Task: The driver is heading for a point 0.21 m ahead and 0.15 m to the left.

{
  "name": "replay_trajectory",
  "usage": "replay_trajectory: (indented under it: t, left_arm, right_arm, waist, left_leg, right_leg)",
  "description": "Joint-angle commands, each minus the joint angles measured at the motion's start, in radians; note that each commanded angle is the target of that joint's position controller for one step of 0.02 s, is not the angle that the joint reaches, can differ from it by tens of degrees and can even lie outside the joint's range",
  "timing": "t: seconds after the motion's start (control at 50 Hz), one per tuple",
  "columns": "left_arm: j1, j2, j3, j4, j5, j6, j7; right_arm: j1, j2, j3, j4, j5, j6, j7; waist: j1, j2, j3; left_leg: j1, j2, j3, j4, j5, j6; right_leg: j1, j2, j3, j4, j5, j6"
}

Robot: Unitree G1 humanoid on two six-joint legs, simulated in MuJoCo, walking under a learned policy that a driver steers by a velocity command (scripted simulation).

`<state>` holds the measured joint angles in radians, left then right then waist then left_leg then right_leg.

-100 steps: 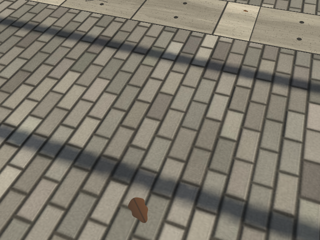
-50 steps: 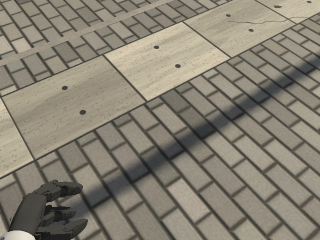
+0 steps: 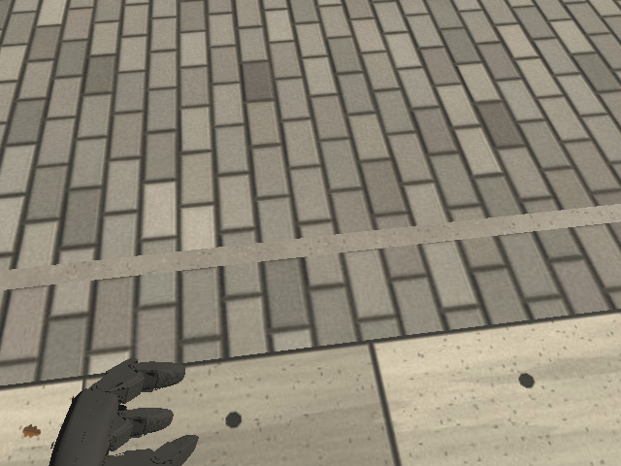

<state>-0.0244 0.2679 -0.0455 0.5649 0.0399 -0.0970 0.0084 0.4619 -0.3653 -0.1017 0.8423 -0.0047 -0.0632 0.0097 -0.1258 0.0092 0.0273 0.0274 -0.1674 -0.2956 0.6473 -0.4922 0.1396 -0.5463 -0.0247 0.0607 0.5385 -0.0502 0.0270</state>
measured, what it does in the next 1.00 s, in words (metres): walks ahead: left foot, then right foot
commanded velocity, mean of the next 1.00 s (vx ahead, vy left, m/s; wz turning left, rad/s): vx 0.27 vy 0.00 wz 0.26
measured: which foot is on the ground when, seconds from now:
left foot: down 0.00-0.00, up 0.02-0.36, down 0.38-1.00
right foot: down 0.00-0.38, up 0.40-0.70, down 0.72-1.00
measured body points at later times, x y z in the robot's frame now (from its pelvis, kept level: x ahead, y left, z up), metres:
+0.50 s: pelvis +0.33 +0.01 +0.01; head +0.37 +0.02 +0.46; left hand +0.36 +0.30 -0.11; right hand +0.59 -0.18 -0.07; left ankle +0.42 +0.10 -0.71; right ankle +0.25 -0.16 -0.62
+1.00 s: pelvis +0.42 -0.02 +0.02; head +0.43 -0.02 +0.47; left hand +0.48 +0.24 -0.10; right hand +0.58 -0.25 -0.11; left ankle +0.42 +0.10 -0.71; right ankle +0.45 -0.14 -0.71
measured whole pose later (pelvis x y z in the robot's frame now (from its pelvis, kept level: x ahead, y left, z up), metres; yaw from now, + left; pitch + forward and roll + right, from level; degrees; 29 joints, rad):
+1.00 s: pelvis +0.42 -0.02 +0.02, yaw +14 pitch -1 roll +0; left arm 0.19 0.22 0.01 0.83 0.01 -0.02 0.02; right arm 0.20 -0.22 -0.04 0.86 -0.01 0.01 -0.02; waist -0.01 0.00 0.02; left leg -0.30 -0.03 -0.06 0.54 -0.24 -0.01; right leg -0.25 -0.01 0.01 0.56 -0.30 0.01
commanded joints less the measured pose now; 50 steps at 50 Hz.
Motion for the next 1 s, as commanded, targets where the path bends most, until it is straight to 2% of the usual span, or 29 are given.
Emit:
replay_trajectory:
  t: [0.02, 0.04, 0.06, 0.08, 0.12, 0.16, 0.18, 0.2, 0.24, 0.28, 0.32, 0.36, 0.38, 0.4, 0.42, 0.44, 0.46, 0.5, 0.56, 0.62, 0.66, 0.7, 0.72, 0.74, 0.76, 0.78, 0.8, 0.88, 1.0]
  left_arm:
    - [0.48, 0.364, 0.14, 0.064, 0.034, 0.004, 0.029]
    - [0.356, 0.237, 0.128, 0.036, 0.025, 0.012, 0.023]
    - [0.316, 0.151, 0.107, 0.043, 0.017, 0.014, 0.018]
    - [0.322, 0.112, 0.097, 0.071, 0.023, 0.013, 0.013]
    - [0.39, 0.087, 0.086, 0.141, 0.008, -0.011, 0.005]
    - [0.411, 0.082, 0.085, 0.185, -0.022, -0.032, -0.013]
    - [0.238, 0.105, 0.104, 0.132, -0.074, -0.032, -0.002]
    - [0.188, 0.129, 0.108, 0.118, -0.081, -0.033, 0.007]
    - [0.193, 0.19, 0.126, 0.128, -0.069, -0.03, 0.02]
    - [0.254, 0.23, 0.139, 0.153, -0.072, -0.037, 0.022]
    - [0.266, 0.252, 0.148, 0.165, -0.081, -0.034, 0.022]
    - [0.292, 0.236, 0.141, 0.174, -0.084, -0.017, 0.023]
    - [0.328, 0.205, 0.127, 0.159, -0.057, -0.013, 0.024]
    - [0.535, 0.099, 0.085, 0.168, -0.03, -0.006, 0.004]
    - [0.551, 0.174, 0.091, 0.212, -0.053, 0.004, -0.012]
    - [0.451, 0.202, 0.101, 0.183, -0.071, 0.018, -0.012]
    - [0.36, 0.197, 0.101, 0.165, -0.061, 0.031, 0.002]
    - [0.338, 0.181, 0.104, 0.168, -0.049, 0.065, 0.028]
    - [0.375, 0.11, 0.09, 0.18, -0.042, 0.087, 0.039]
    - [0.323, 0.083, 0.082, 0.185, -0.04, 0.094, 0.036]
    - [0.286, 0.08, 0.084, 0.185, -0.039, 0.102, 0.03]
    - [0.259, 0.067, 0.083, 0.183, -0.018, 0.103, 0.023]
    - [0.242, 0.093, 0.085, 0.167, -0.001, 0.102, 0.022]
    - [0.207, 0.164, 0.098, 0.144, 0.001, 0.103, 0.025]
    - [0.175, 0.153, 0.1, 0.16, -0.003, 0.1, 0.021]
    - [0.14, 0.098, 0.087, 0.153, -0.006, 0.091, 0.014]
    - [0.137, 0.081, 0.083, 0.162, -0.006, 0.084, 0.013]
    - [0.194, 0.085, 0.084, 0.191, -0.024, 0.059, 0.016]
    - [0.212, 0.069, 0.085, 0.223, -0.031, 0.061, 0.019]
  right_arm:
    - [-0.03, 0.033, 0.038, -0.197, 0.039, -0.03, 0.004]
    - [-0.104, -0.048, 0.034, -0.154, 0.006, -0.006, -0.007]
    - [-0.179, -0.067, 0.029, -0.154, -0.017, 0.003, 0.001]
    - [-0.222, -0.057, 0.029, -0.154, -0.029, 0.013, 0.01]
    - [-0.23, -0.005, 0.039, -0.181, -0.04, 0.036, 0.024]
    - [-0.267, 0.023, 0.05, -0.217, -0.041, 0.047, 0.028]
    - [-0.259, 0.03, 0.05, -0.231, 0.07, 0.033, 0.016]
    - [-0.307, 0.022, 0.062, -0.246, 0.064, 0.021, 0.018]
    - [-0.346, 0.032, 0.074, -0.25, 0.023, -0.003, 0.04]
    - [-0.372, 0.017, 0.07, -0.254, 0.008, -0.009, 0.059]
    - [-0.347, -0.032, 0.05, -0.246, -0.005, -0.007, 0.057]
    - [-0.216, -0.076, 0.021, -0.204, -0.018, -0.004, 0.041]
    - [-0.168, -0.148, 0.003, -0.2, -0.024, 0.004, 0.022]
    - [-0.215, -0.166, 0.025, -0.234, -0.058, 0.009, 0.009]
    - [-0.192, -0.073, 0.043, -0.24, -0.039, 0.012, 0.019]
    - [-0.258, -0.058, 0.044, -0.245, -0.013, 0.015, 0.026]
    - [-0.313, -0.03, 0.049, -0.234, 0.013, 0.016, 0.027]
    - [-0.366, -0.018, 0.053, -0.223, 0.0, 0.02, 0.021]
    - [-0.403, -0.024, 0.042, -0.206, -0.024, 0.025, 0.011]
    - [-0.387, -0.011, 0.041, -0.18, -0.02, 0.038, -0.005]
    - [-0.394, 0.002, 0.045, -0.165, -0.014, 0.047, -0.007]
    - [-0.374, 0.041, 0.059, -0.143, -0.009, 0.05, -0.005]
    - [-0.328, 0.066, 0.067, -0.122, -0.016, 0.046, -0.003]
    - [-0.264, 0.055, 0.06, -0.107, -0.022, 0.043, -0.002]
    - [-0.247, 0.067, 0.059, -0.106, -0.013, 0.046, -0.009]
    - [-0.285, 0.043, 0.052, -0.1, -0.018, 0.053, -0.016]
    - [-0.307, 0.042, 0.048, -0.1, -0.017, 0.059, -0.022]
    - [-0.285, 0.039, 0.041, -0.07, -0.012, 0.066, -0.03]
    - [-0.284, 0.05, 0.035, -0.025, -0.003, 0.061, -0.035]
  waist:
    - [0.191, -0.481, -0.496]
    - [0.198, -0.254, -0.318]
    - [0.201, -0.116, -0.173]
    - [0.19, -0.026, -0.095]
    - [0.15, -0.08, -0.044]
    - [0.125, -0.114, -0.034]
    - [0.078, -0.15, -0.009]
    - [0.08, -0.134, 0.003]
    - [0.09, -0.104, -0.039]
    - [0.1, -0.102, -0.068]
    - [0.071, -0.094, -0.083]
    - [-0.001, -0.063, -0.145]
    - [-0.01, 0.061, -0.2]
    - [0.117, 0.278, -0.388]
    - [0.058, 0.146, -0.572]
    - [0.069, 0.094, -0.437]
    - [0.084, 0.021, -0.303]
    - [0.143, 0.007, -0.189]
    - [0.181, 0.077, -0.194]
    - [0.159, 0.087, -0.237]
    - [0.161, 0.093, -0.204]
    - [0.17, 0.083, -0.148]
    - [0.157, 0.039, -0.115]
    - [0.103, -0.08, -0.075]
    - [0.077, -0.198, -0.075]
    - [0.088, -0.164, -0.034]
    - [0.094, -0.15, -0.016]
    - [0.117, -0.067, -0.025]
    - [0.127, -0.016, -0.069]
  left_leg:
    - [-0.736, 0.018, 0.13, 0.77, -0.016, -0.022]
    - [-0.823, 0.117, 0.158, 0.804, 0.11, -0.013]
    - [-0.81, 0.152, 0.19, 0.749, 0.186, -0.03]
    - [-0.781, 0.174, 0.201, 0.711, 0.193, -0.047]
    - [-0.756, 0.185, 0.201, 0.666, 0.114, -0.078]
    - [-0.768, 0.171, 0.202, 0.554, 0.106, -0.091]
    - [-0.772, 0.205, 0.186, 0.463, 0.136, -0.102]
    - [-0.726, 0.204, 0.22, 0.33, 0.21, -0.114]
    - [-0.491, 0.177, 0.286, 0.062, 0.463, -0.119]
    - [-0.364, 0.143, 0.289, -0.023, 0.59, -0.106]
    - [-0.313, 0.117, 0.29, -0.078, 0.57, -0.07]
    - [-0.112, 0.098, 0.298, -0.165, 0.668, -0.023]
    - [0.052, 0.224, 0.169, -0.138, 1.082, 0.027]
    - [0.327, 0.559, -0.233, -0.046, 1.585, 0.259]
    - [0.322, 0.567, -0.283, -0.072, 1.501, 0.301]
    - [0.207, 0.505, -0.184, -0.114, 1.304, 0.264]
    - [0.063, 0.444, -0.112, -0.157, 1.143, 0.206]
    - [-0.212, 0.395, -0.047, -0.23, 1.0, 0.16]
    - [-0.373, 0.354, 0.047, -0.276, 0.974, 0.146]
    - [-0.382, 0.339, 0.077, -0.29, 0.78, 0.12]
    - [-0.424, 0.321, 0.08, -0.299, 0.515, 0.089]
    - [-0.477, 0.271, 0.088, -0.287, 0.229, 0.017]
    - [-0.508, 0.235, 0.101, -0.258, 0.102, -0.04]
    - [-0.524, 0.163, 0.161, -0.191, 0.01, -0.089]
    - [-0.367, 0.135, 0.236, -0.164, 0.115, -0.117]
    - [-0.294, 0.144, 0.232, -0.155, 0.203, -0.131]
    - [-0.278, 0.148, 0.228, -0.155, 0.24, -0.128]
    - [-0.295, 0.172, 0.193, -0.179, 0.29, -0.104]
    - [-0.246, 0.179, 0.192, -0.157, 0.423, -0.113]
  right_leg:
    - [1.01, -0.479, 0.887, -0.266, -0.735, -0.178]
    - [0.863, -0.416, 0.786, -0.283, -0.86, -0.184]
    - [0.715, -0.362, 0.571, -0.261, -0.591, -0.182]
    - [0.611, -0.318, 0.415, -0.242, -0.252, -0.181]
    - [0.518, -0.284, 0.227, -0.204, 0.325, -0.183]
    - [0.503, -0.259, 0.113, -0.221, 0.561, -0.163]
    - [0.471, -0.229, 0.06, -0.244, 0.494, -0.162]
    - [0.396, -0.218, 0.014, -0.28, 0.49, -0.166]
    - [0.296, -0.152, -0.098, -0.306, 0.468, -0.148]
    - [0.317, -0.168, -0.108, -0.294, 0.455, -0.14]
    - [0.388, -0.174, -0.121, -0.194, 0.556, -0.122]
    - [0.376, -0.132, -0.161, 0.064, 0.564, -0.076]
    - [0.244, -0.062, -0.185, 0.352, 0.222, -0.028]
    - [-0.021, 0.054, -0.106, 0.787, -0.675, 0.033]
    - [0.014, 0.02, 0.093, 0.847, -0.661, 0.028]
    - [-0.04, -0.017, 0.065, 0.816, -0.618, 0.032]
    - [-0.073, -0.048, 0.031, 0.731, -0.556, 0.038]
    - [0.038, -0.07, 0.023, 0.622, -0.489, 0.052]
    - [0.188, -0.054, -0.014, 0.424, -0.429, 0.06]
    - [0.283, -0.042, -0.02, 0.268, -0.259, 0.049]
    - [0.346, -0.029, -0.029, 0.161, -0.174, 0.033]
    - [0.425, -0.013, -0.042, -0.004, -0.091, 0.001]
    - [0.451, -0.075, 0.025, -0.069, -0.041, -0.027]
    - [0.408, -0.164, 0.097, -0.095, -0.012, -0.073]
    - [0.224, -0.176, 0.125, -0.169, -0.272, -0.11]
    - [0.147, -0.126, 0.106, -0.198, -0.415, -0.09]
    - [0.129, -0.099, 0.079, -0.192, -0.433, -0.064]
    - [0.221, -0.06, 0.028, -0.123, -0.248, -0.042]
    - [0.277, -0.044, 0.01, -0.086, -0.093, -0.057]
